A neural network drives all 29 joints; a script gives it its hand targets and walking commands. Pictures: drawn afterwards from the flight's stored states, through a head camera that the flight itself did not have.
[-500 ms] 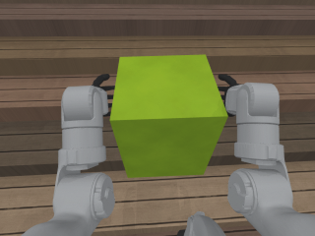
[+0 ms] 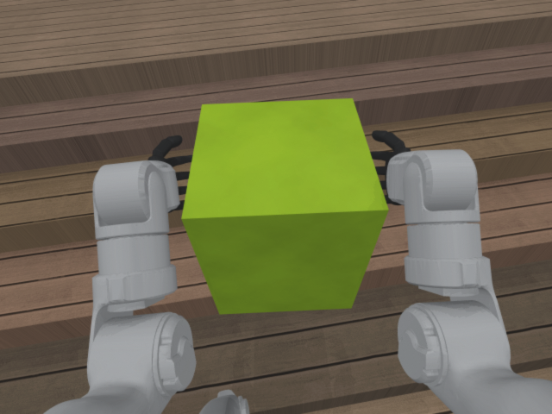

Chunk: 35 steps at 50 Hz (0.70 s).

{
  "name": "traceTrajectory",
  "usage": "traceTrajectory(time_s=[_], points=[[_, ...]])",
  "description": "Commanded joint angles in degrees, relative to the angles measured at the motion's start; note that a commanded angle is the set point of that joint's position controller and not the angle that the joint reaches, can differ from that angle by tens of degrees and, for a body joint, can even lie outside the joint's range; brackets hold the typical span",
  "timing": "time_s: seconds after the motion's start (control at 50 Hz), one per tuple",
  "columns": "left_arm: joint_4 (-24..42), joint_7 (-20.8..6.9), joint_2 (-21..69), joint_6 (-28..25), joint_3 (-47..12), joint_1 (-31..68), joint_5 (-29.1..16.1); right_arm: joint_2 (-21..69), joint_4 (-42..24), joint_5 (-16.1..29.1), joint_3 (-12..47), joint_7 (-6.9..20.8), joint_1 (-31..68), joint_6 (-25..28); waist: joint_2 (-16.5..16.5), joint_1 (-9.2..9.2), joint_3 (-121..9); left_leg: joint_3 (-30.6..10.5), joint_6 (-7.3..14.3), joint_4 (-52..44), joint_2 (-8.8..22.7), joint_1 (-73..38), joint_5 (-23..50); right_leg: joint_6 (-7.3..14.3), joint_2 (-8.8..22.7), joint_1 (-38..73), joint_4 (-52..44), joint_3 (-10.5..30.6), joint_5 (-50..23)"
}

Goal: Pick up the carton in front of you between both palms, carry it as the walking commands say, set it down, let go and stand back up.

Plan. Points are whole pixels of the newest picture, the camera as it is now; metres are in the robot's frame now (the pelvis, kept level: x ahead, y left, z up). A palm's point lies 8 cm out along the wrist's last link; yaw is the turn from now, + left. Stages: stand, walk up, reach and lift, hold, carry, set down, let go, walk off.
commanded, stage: carry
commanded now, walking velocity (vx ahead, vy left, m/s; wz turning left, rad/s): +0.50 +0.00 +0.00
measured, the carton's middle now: (281, 213) +0.39 -0.01 +0.10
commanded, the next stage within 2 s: none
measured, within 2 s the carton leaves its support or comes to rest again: neither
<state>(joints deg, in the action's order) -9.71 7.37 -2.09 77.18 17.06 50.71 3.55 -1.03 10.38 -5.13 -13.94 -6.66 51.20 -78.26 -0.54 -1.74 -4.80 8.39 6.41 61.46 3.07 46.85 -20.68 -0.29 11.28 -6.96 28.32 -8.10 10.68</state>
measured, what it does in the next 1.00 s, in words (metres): climbs: right foot 0.12 m higher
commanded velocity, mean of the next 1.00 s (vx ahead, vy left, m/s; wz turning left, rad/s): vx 0.50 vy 0.00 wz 0.00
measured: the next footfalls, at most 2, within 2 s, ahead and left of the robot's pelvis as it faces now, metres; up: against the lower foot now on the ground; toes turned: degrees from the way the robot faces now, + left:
right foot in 0.50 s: +0.49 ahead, -0.14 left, +0.24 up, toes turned -6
left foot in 1.02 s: +0.75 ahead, +0.12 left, +0.35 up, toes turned +7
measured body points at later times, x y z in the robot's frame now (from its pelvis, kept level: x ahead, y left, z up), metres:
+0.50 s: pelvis +0.28 -0.03 +0.11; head +0.27 -0.01 +0.56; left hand +0.66 +0.14 +0.29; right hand +0.67 -0.16 +0.30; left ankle +0.13 +0.11 -0.63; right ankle +0.46 -0.14 -0.51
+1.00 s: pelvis +0.55 -0.01 +0.23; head +0.55 -0.03 +0.68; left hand +0.93 +0.14 +0.42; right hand +0.94 -0.16 +0.41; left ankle +0.72 +0.12 -0.34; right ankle +0.45 -0.14 -0.52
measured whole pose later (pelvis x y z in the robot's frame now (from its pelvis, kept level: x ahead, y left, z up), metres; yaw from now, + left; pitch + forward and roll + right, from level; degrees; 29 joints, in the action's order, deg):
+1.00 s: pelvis +0.55 -0.01 +0.23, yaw +0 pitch +4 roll +2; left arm -8.8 8.4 -1.0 78.2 15.6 50.4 3.6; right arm -2.5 10.1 -4.4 -14.3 -7.3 51.9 -79.7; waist 0.7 2.0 -4.9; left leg 6.9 5.5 81.0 7.3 63.3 -20.0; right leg 0.9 5.7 -3.5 16.0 -5.5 15.8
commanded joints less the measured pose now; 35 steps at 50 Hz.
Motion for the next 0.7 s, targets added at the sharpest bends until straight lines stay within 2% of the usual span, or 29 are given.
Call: traceTrajectory(time_s=[0.0, 0.02, 0.04, 0.06, 0.08, 0.1, 0.12, 0.18, 0.2, 0.22, 0.26, 0.28, 0.3, 0.34, 0.36, 0.38, 0.4, 0.42, 0.44, 0.46, 0.48, 0.5, 0.52, 0.54, 0.56, 0.58, 0.6, 0.64, 0.68], points=[[-2.3, -14.6, 62.5, 0.3, -28.9, 35.5, -21.3, 62.4, -1.9, 27.3, 30.9, 11.4, 39.9, 2.3, 15.4, -5.78, -35.1, -38.9, 9.8, -32.9, 15.7, -60.6, 51.8, -3.1, -14.7, -29.4, 56.2, 4.0, 5.2], [-3.0, -14.1, 61.4, -0.2, -27.4, 34.7, -19.5, 64.7, -4.2, 29.6, 31.4, 12.2, 41.9, 3.0, 13.9, -6.61, -40.4, -45.5, 14.6, -32.3, 16.4, -59.5, 57.0, -0.3, -16.7, -31.7, 73.2, 15.9, 7.5], [-1.4, -13.6, 62.7, -0.6, -27.4, 37.5, -18.9, 65.9, -9.0, 30.9, 32.2, 12.8, 47.3, 3.8, 9.7, -5.05, -38.0, -41.4, 13.4, -28.5, 14.8, -60.2, 47.0, 1.9, -15.1, -37.4, 77.1, 17.3, 6.2], [1.0, -13.2, 63.2, -0.8, -27.4, 39.6, -19.0, 67.8, -13.0, 32.5, 33.0, 13.4, 51.8, 4.3, 7.9, -4.07, -32.5, -37.6, 10.1, -28.8, 13.8, -56.3, 36.0, 3.2, -13.3, -41.7, 75.3, 15.2, 5.9], [3.7, -12.5, 62.8, -1.1, -27.8, 41.7, -18.9, 69.1, -15.7, 33.9, 33.6, 13.7, 54.6, 4.6, 7.8, -2.59, -29.5, -34.5, 7.4, -29.9, 12.5, -54.1, 22.6, 4.5, -11.8, -44.3, 72.8, 14.9, 4.9], [5.6, -11.8, 62.2, -1.2, -28.2, 43.0, -19.2, 69.8, -17.4, 34.7, 34.1, 14.0, 55.6, 4.6, 8.5, -2.05, -27.7, -31.7, 6.2, -31.8, 11.7, -52.8, 14.0, 5.3, -10.7, -45.1, 70.4, 13.7, 5.1], [7.4, -11.1, 61.8, -1.3, -29.5, 43.2, -19.5, 69.7, -18.3, 35.0, 34.4, 14.0, 54.8, 4.5, 8.2, -2.19, -27.0, -30.7, 6.0, -33.8, 12.1, -52.6, 10.6, 6.0, -9.8, -45.8, 69.9, 12.7, 5.2], [9.1, -9.5, 60.0, -1.5, -31.5, 39.4, -18.9, 66.9, -17.9, 33.9, 34.2, 13.8, 50.1, 3.5, 3.9, -2.56, -24.9, -26.8, 6.7, -36.5, 13.5, -54.8, 12.8, 5.7, -8.6, -49.5, 61.4, 9.6, 9.6], [8.9, -9.3, 59.2, -1.3, -32.0, 37.8, -18.4, 65.6, -17.1, 33.3, 34.2, 13.7, 48.9, 3.1, 3.2, -2.29, -25.0, -24.9, 6.9, -36.6, 13.4, -55.8, 18.6, 5.7, -8.5, -49.9, 59.1, 7.7, 8.3], [8.4, -9.3, 58.7, -1.0, -32.5, 37.1, -18.3, 63.6, -16.0, 32.4, 33.8, 13.7, 47.2, 2.7, 6.3, -3.17, -25.2, -24.5, 8.2, -37.5, 15.0, -57.8, 22.0, 5.9, -8.4, -53.9, 64.0, 6.1, 8.6], [6.6, -9.6, 58.1, 0.0, -33.3, 36.6, -18.5, 60.8, -12.5, 30.5, 32.9, 13.7, 43.7, 1.8, 9.0, -5.30, -23.6, -28.9, 11.5, -40.2, 19.0, -66.8, 20.4, 6.5, -7.1, -70.4, 82.0, 7.7, 16.8], [5.5, -9.9, 58.1, 0.4, -33.5, 37.1, -18.8, 59.8, -10.9, 29.8, 32.4, 13.7, 43.3, 1.4, 7.3, -5.85, -20.9, -29.4, 11.3, -41.1, 20.1, -69.9, 17.6, 6.7, -6.5, -78.0, 86.9, 9.3, 21.5], [4.2, -10.3, 57.8, 0.8, -33.7, 37.8, -19.4, 59.1, -9.7, 29.3, 32.0, 13.8, 43.4, 1.2, 4.4, -5.38, -17.5, -26.6, 9.3, -43.0, 17.9, -68.3, 12.4, 6.6, -5.7, -80.6, 83.0, 8.1, 22.0], [1.9, -10.6, 58.0, 1.4, -33.5, 39.5, -20.4, 57.8, -8.5, 29.1, 31.0, 14.0, 45.1, 0.6, 3.4, -3.08, -11.7, -20.1, 5.4, -48.0, 14.2, -58.7, 6.6, 5.7, -4.3, -76.5, 73.7, 5.4, 18.8], [0.5, -10.8, 58.0, 1.5, -32.9, 39.7, -20.7, 57.8, -7.2, 28.9, 30.3, 14.1, 45.5, 0.3, 4.8, -0.85, -11.7, -15.5, 4.5, -51.2, 11.6, -51.3, 9.4, 5.2, -3.4, -66.5, 65.3, 3.5, 15.4], [-0.2, -10.8, 58.4, 1.6, -32.9, 40.7, -21.4, 57.3, -6.1, 28.7, 29.5, 14.1, 45.5, 0.0, 7.4, -0.40, -9.7, -10.4, 4.1, -55.5, 10.0, -44.9, 10.6, 5.1, -3.1, -57.6, 55.2, 1.3, 13.0], [-1.5, -10.9, 59.4, 1.6, -32.8, 40.8, -22.0, 57.5, -4.8, 28.2, 28.2, 14.1, 45.8, -0.2, 9.1, 0.51, -10.7, -3.3, 3.2, -57.9, 7.3, -36.2, 22.2, 5.8, -4.7, -42.8, 44.2, -2.3, 11.0], [-2.2, -10.9, 60.6, 1.6, -32.5, 41.5, -23.2, 57.5, -3.3, 27.6, 27.1, 14.0, 44.6, -0.4, 13.2, 1.84, -13.5, 0.5, 3.1, -54.8, 6.8, -33.6, 44.8, 6.8, -7.9, -30.7, 39.4, -5.2, 3.6], [-3.4, -11.0, 62.1, 1.5, -31.9, 41.5, -23.9, 57.2, -1.9, 26.4, 25.7, 13.9, 42.9, -0.5, 16.6, 4.47, -17.4, 2.0, 2.2, -47.3, 7.0, -38.0, 69.3, 7.4, -11.8, -25.3, 36.5, -8.4, 1.3], [-4.4, -11.3, 63.2, 1.3, -31.3, 40.6, -24.4, 57.6, -0.8, 25.2, 24.6, 13.9, 42.4, -0.6, 18.2, 8.75, -23.2, 2.9, 0.6, -36.4, 7.9, -42.6, 84.8, 7.7, -14.4, -18.5, 33.3, -10.2, 0.8], [-4.3, -11.7, 64.3, 0.7, -31.2, 40.3, -25.2, 57.7, 0.2, 24.1, 23.8, 13.7, 41.9, -0.3, 14.4, 13.53, -27.7, 4.7, -1.4, -20.6, 6.7, -44.9, 85.8, 6.7, -17.3, -9.1, 20.0, -11.7, -2.1], [-3.2, -12.4, 65.7, 0.0, -31.8, 42.6, -26.6, 57.8, 0.4, 23.3, 22.8, 13.5, 41.9, 0.2, 5.0, 13.77, -31.5, 0.1, -4.6, -2.3, 1.6, -38.6, 64.6, 6.1, -15.4, 4.6, 6.9, -1.5, -8.2], [-2.5, -13.1, 67.1, -0.9, -31.6, 43.3, -28.4, 59.0, 1.8, 21.0, 22.1, 13.2, 39.0, 0.9, -12.7, 6.76, -33.0, -4.3, -7.4, 17.2, -5.8, -16.0, 8.6, 12.8, 5.2, 16.2, -1.6, 35.4, -22.7], [-1.4, -13.8, 70.3, -1.8, -31.9, 44.5, -30.0, 56.6, 2.2, 19.2, 20.0, 12.7, 38.8, 1.4, -14.2, 7.27, -41.2, -15.0, -6.3, 35.9, -7.4, -14.6, 5.6, 20.0, 7.7, 15.8, -3.0, 48.3, -26.4], [2.8, -14.4, 70.7, -2.7, -33.2, 48.7, -31.1, 58.5, 0.2, 19.2, 20.7, 12.4, 40.6, 2.0, -9.1, 6.41, -40.0, -17.6, -4.6, 41.7, -6.2, -10.3, 7.6, 20.7, 6.0, 14.4, 0.9, 44.5, -19.0], [7.2, -14.8, 72.1, -3.3, -34.1, 52.7, -32.5, 59.4, -2.8, 19.2, 21.2, 12.0, 42.7, 2.4, -5.5, 5.73, -33.8, -15.2, -3.1, 42.1, -4.3, -5.1, 7.2, 18.9, 5.2, 9.9, 1.3, 39.7, -11.8], [10.5, -14.9, 73.1, -3.6, -35.5, 56.0, -33.6, 59.9, -5.1, 19.6, 22.0, 11.6, 44.5, 2.6, -3.8, 5.02, -30.4, -14.9, -1.7, 40.8, -2.5, -1.7, 7.6, 16.5, 4.3, 7.0, 0.8, 36.6, -1.4], [12.8, -14.7, 73.4, -3.8, -36.4, 55.3, -34.3, 59.7, -8.9, 20.6, 24.1, 10.5, 46.0, 2.8, -4.2, 4.46, -28.1, -13.9, -0.4, 38.8, -0.5, 1.9, 6.3, 15.2, 3.9, 6.2, -2.0, 32.9, 7.9], [13.3, -14.2, 72.0, -3.4, -36.5, 50.9, -33.0, 59.5, -10.6, 21.0, 26.5, 9.9, 43.8, 2.9, -1.7, 4.95, -27.0, -11.3, -0.2, 33.4, 0.1, 4.8, 1.3, 15.6, 5.1, 7.6, -3.8, 29.3, 6.3]])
